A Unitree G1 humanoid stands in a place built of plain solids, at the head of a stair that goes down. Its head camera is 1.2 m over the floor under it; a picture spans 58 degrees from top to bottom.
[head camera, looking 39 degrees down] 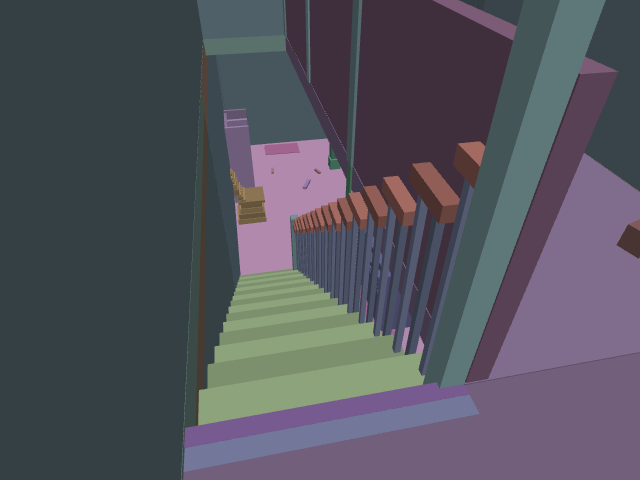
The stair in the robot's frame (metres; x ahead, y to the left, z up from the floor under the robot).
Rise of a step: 0.19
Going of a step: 0.25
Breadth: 0.85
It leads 11 degrees to the left of straight ahead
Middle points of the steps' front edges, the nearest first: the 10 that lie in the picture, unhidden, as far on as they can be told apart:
0.71 -0.03 0.00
0.95 0.02 -0.19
1.19 0.07 -0.38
1.43 0.11 -0.58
1.67 0.16 -0.77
1.91 0.21 -0.96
2.16 0.26 -1.16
2.40 0.30 -1.35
2.64 0.35 -1.54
2.88 0.40 -1.73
